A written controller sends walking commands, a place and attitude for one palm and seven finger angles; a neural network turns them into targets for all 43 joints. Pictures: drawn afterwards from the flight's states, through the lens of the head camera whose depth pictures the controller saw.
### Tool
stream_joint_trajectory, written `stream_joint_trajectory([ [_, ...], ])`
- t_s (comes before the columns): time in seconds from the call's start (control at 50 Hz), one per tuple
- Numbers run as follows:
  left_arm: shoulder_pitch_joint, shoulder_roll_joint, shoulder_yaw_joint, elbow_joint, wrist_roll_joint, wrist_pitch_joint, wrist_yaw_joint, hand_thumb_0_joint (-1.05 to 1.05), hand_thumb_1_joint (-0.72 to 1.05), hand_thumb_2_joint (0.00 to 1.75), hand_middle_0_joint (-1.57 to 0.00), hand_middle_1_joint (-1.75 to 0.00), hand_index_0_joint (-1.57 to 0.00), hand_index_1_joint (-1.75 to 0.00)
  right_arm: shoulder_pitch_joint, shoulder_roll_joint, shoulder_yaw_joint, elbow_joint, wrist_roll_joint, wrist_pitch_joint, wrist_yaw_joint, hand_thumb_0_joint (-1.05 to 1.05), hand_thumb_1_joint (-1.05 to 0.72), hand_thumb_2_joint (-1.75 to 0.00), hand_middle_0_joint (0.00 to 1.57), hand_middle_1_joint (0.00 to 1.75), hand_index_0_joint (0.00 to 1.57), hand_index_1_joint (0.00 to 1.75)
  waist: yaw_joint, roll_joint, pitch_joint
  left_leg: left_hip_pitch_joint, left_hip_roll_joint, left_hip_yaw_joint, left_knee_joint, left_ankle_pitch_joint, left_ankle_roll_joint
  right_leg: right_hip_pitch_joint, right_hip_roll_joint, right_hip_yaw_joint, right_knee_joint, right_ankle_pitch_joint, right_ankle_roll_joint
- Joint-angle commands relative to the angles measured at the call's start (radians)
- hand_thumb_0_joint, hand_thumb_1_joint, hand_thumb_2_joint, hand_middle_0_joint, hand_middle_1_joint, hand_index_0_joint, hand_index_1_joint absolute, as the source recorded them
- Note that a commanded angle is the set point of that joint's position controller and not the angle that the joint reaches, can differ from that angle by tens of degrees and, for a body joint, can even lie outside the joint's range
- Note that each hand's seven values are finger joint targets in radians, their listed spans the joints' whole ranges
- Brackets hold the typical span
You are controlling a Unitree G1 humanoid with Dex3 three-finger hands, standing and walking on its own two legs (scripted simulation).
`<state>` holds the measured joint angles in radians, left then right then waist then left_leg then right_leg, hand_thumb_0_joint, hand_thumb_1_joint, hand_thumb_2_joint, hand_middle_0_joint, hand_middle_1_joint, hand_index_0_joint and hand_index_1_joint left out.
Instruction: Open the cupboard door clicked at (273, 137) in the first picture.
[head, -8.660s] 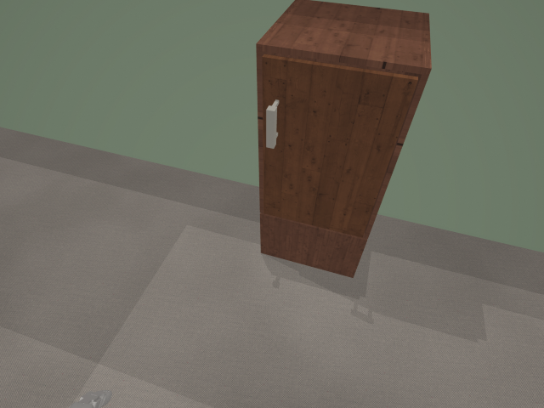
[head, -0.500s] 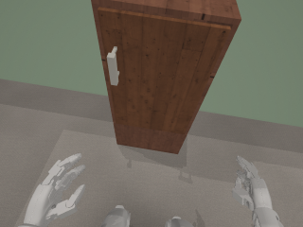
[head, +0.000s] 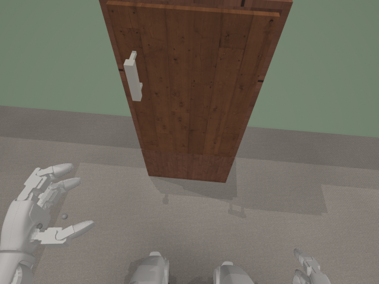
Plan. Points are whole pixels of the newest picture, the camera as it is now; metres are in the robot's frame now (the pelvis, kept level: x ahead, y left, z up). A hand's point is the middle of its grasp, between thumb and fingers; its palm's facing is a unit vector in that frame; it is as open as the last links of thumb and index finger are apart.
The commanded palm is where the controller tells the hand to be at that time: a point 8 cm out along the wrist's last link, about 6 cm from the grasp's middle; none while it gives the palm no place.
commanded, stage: raise the hand with hooked fingers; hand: left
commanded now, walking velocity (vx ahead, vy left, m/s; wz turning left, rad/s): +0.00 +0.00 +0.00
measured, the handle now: (135, 76) +0.61 +0.18 +0.05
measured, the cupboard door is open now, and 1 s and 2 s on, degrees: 0 0 0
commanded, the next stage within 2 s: move the hooked fingers beside the handle in 1.18 s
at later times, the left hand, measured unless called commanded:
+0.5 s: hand (47, 199) +0.27 +0.29 +0.04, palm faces -0.05 -1.00 -0.05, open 13.9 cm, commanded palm +0.25 +0.34 +0.06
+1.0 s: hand (46, 181) +0.30 +0.29 +0.05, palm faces -0.03 -1.00 -0.05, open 14.0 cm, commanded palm +0.27 +0.34 +0.06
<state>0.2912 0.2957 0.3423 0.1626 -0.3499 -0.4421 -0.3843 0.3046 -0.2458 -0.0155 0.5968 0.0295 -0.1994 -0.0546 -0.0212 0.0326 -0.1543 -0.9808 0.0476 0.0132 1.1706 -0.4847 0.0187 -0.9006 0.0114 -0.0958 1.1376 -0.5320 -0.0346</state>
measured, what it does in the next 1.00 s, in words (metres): stands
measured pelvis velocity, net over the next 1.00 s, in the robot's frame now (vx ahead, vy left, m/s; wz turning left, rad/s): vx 0.01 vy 0.02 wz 0.00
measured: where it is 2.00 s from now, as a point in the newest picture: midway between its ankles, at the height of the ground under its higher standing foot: outside the picture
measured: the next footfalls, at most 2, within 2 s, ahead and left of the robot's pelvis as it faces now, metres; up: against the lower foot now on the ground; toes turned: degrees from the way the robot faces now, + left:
none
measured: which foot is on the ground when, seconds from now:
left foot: down 0.00-1.00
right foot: down 0.00-1.00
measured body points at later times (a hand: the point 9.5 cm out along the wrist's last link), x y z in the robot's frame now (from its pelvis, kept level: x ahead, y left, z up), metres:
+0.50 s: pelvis +0.01 +0.03 +0.01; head +0.09 +0.05 +0.45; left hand +0.26 +0.34 +0.04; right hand +0.19 -0.21 -0.06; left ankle +0.04 +0.11 -0.65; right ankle +0.01 -0.10 -0.65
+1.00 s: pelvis +0.01 +0.02 +0.01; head +0.10 +0.05 +0.45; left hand +0.29 +0.35 +0.06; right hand +0.16 -0.24 -0.06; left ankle +0.04 +0.11 -0.65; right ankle +0.01 -0.10 -0.65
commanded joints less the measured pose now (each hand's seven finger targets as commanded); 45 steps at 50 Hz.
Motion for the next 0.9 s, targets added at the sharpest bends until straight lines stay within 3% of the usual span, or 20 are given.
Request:
stream_joint_trajectory([
  [0.0,-0.134,0.168,-0.013,-0.126,0.006,-0.090,-0.067,0.00,-0.20,0.43,-0.28,-1.00,-0.28,-1.00,-0.074,-0.160,-0.047,-0.167,0.012,-0.087,-0.012,0.00,-0.90,-0.90,0.20,0.30,0.20,0.30,-0.016,0.025,-0.173,0.170,-0.036,-0.057,-0.152,0.084,0.020,0.043,0.005,0.100,-0.207,-0.004,0.014],
  [0.06,-0.169,0.248,0.048,-0.153,-0.014,-0.054,-0.096,0.00,-0.27,0.40,-0.28,-1.05,-0.28,-1.05,-0.064,-0.176,-0.046,-0.178,0.018,-0.088,-0.021,0.00,-0.90,-0.90,0.20,0.30,0.20,0.30,0.001,0.046,-0.227,0.233,-0.034,-0.070,-0.189,0.100,0.021,0.081,0.010,0.080,-0.207,0.037,0.009],
  [0.12,-0.161,0.313,0.134,-0.211,-0.032,-0.036,-0.067,0.00,-0.34,0.37,-0.29,-1.10,-0.29,-1.10,-0.062,-0.174,-0.044,-0.188,0.014,-0.087,-0.024,0.00,-0.90,-0.90,0.20,0.30,0.20,0.30,0.036,0.088,-0.279,0.304,-0.029,-0.084,-0.219,0.181,0.014,0.113,0.022,0.047,-0.183,0.118,-0.001],
  [0.16,-0.150,0.288,0.139,-0.227,-0.041,-0.036,-0.037,0.00,-0.38,0.35,-0.29,-1.12,-0.29,-1.12,-0.068,-0.164,-0.039,-0.190,0.012,-0.081,-0.019,0.00,-0.90,-0.90,0.20,0.30,0.20,0.30,0.040,0.103,-0.272,0.335,-0.027,-0.091,-0.240,0.201,0.004,0.114,0.023,0.027,-0.179,0.138,0.000],
  [0.24,-0.159,0.235,0.093,-0.125,-0.019,-0.011,-0.015,0.00,-0.48,0.31,-0.30,-1.18,-0.30,-1.18,-0.061,-0.171,-0.033,-0.186,0.006,-0.064,-0.007,0.00,-0.90,-0.90,0.20,0.30,0.20,0.30,0.011,0.101,-0.182,0.320,-0.023,-0.103,-0.249,0.194,-0.007,0.064,0.026,0.008,-0.178,0.143,0.001],
  [0.32,-0.223,0.217,0.041,-0.027,0.000,0.047,-0.075,0.00,-0.50,0.30,-0.30,-1.20,-0.30,-1.20,-0.042,-0.189,-0.031,-0.199,0.010,-0.050,-0.006,0.00,-0.90,-0.90,0.20,0.30,0.20,0.30,-0.019,0.063,-0.143,0.296,-0.024,-0.105,-0.250,0.162,-0.002,0.048,0.029,0.009,-0.198,0.141,0.004],
  [0.34,-0.250,0.240,0.049,-0.017,0.001,0.056,-0.092,0.00,-0.50,0.30,-0.30,-1.20,-0.30,-1.20,-0.039,-0.195,-0.031,-0.202,0.013,-0.048,-0.007,0.00,-0.90,-0.90,0.20,0.30,0.20,0.30,-0.022,0.050,-0.150,0.295,-0.025,-0.102,-0.249,0.144,-0.001,0.050,0.029,0.014,-0.208,0.131,0.006],
  [0.38,-0.306,0.270,0.070,-0.022,-0.008,0.061,-0.120,0.00,-0.50,0.30,-0.30,-1.20,-0.30,-1.20,-0.039,-0.200,-0.030,-0.208,0.015,-0.047,-0.014,0.00,-0.90,-0.90,0.20,0.30,0.20,0.30,-0.021,0.038,-0.175,0.311,-0.026,-0.106,-0.250,0.149,0.001,0.061,0.029,0.016,-0.210,0.133,0.004],
  [0.42,-0.384,0.327,0.116,-0.075,-0.021,0.040,-0.130,0.00,-0.50,0.30,-0.30,-1.20,-0.30,-1.20,-0.044,-0.198,-0.027,-0.204,0.008,-0.054,-0.019,0.00,-0.90,-0.90,0.20,0.30,0.20,0.30,-0.005,0.106,-0.226,0.352,-0.029,-0.108,-0.235,0.217,-0.005,0.069,0.032,0.020,-0.191,0.164,-0.007],
  [0.44,-0.393,0.349,0.143,-0.104,-0.026,0.024,-0.131,0.00,-0.50,0.30,-0.30,-1.20,-0.30,-1.20,-0.035,-0.195,-0.027,-0.201,0.007,-0.057,-0.019,0.00,-0.90,-0.90,0.20,0.30,0.20,0.30,0.004,0.112,-0.289,0.413,-0.022,-0.115,-0.238,0.278,-0.013,0.076,0.031,0.016,-0.186,0.186,-0.007],
  [0.48,-0.387,0.360,0.162,-0.121,-0.034,-0.004,-0.125,0.00,-0.50,0.30,-0.30,-1.20,-0.30,-1.20,-0.038,-0.190,-0.026,-0.194,0.002,-0.064,-0.016,0.00,-0.90,-0.90,0.20,0.30,0.20,0.30,0.014,0.133,-0.306,0.459,-0.016,-0.126,-0.240,0.334,-0.026,0.066,0.031,0.013,-0.180,0.198,-0.008],
  [0.54,-0.375,0.370,0.181,-0.048,-0.034,-0.005,-0.127,0.00,-0.50,0.30,-0.30,-1.20,-0.30,-1.20,-0.030,-0.192,-0.022,-0.182,0.000,-0.058,-0.012,0.00,-0.90,-0.90,0.20,0.30,0.20,0.30,0.015,0.132,-0.289,0.441,-0.013,-0.125,-0.233,0.376,-0.031,0.058,0.033,0.011,-0.172,0.208,-0.007],
  [0.6,-0.379,0.352,0.173,0.058,-0.041,0.035,-0.153,0.00,-0.50,0.30,-0.30,-1.20,-0.30,-1.20,-0.030,-0.197,-0.025,-0.178,0.007,-0.043,-0.012,0.00,-0.90,-0.90,0.20,0.30,0.20,0.30,0.004,0.098,-0.242,0.386,-0.018,-0.111,-0.236,0.310,-0.020,0.064,0.029,0.010,-0.188,0.198,0.000],
  [0.62,-0.391,0.358,0.171,0.084,-0.041,0.051,-0.164,0.00,-0.50,0.30,-0.30,-1.20,-0.30,-1.20,-0.024,-0.203,-0.025,-0.180,0.008,-0.040,-0.014,0.00,-0.90,-0.90,0.20,0.30,0.20,0.30,0.003,0.078,-0.240,0.368,-0.020,-0.112,-0.235,0.316,-0.015,0.075,0.031,0.010,-0.189,0.204,-0.003],
  [0.7,-0.401,0.360,0.155,0.081,-0.045,0.089,-0.199,0.00,-0.50,0.30,-0.30,-1.20,-0.30,-1.20,-0.017,-0.209,-0.031,-0.199,0.014,-0.032,-0.010,0.00,-0.90,-0.90,0.20,0.30,0.20,0.30,0.007,0.091,-0.276,0.397,-0.022,-0.103,-0.240,0.358,-0.010,0.095,0.026,0.014,-0.205,0.232,0.001],
  [0.78,-0.377,0.375,0.175,0.023,-0.054,0.053,-0.188,0.00,-0.50,0.30,-0.30,-1.20,-0.30,-1.20,-0.008,-0.205,-0.037,-0.202,0.008,-0.039,0.001,0.00,-0.90,-0.90,0.20,0.30,0.20,0.30,0.014,0.078,-0.308,0.423,-0.018,-0.104,-0.226,0.420,-0.011,0.100,0.032,0.016,-0.198,0.262,0.000],
  [0.88,-0.395,0.389,0.210,0.050,-0.055,0.010,-0.149,0.00,-0.50,0.30,-0.30,-1.20,-0.30,-1.20,-0.014,-0.199,-0.034,-0.194,0.004,-0.031,0.003,0.00,-0.90,-0.90,0.20,0.30,0.20,0.30,0.007,0.076,-0.252,0.360,-0.023,-0.095,-0.233,0.304,-0.008,0.086,0.030,0.021,-0.197,0.200,0.000],
])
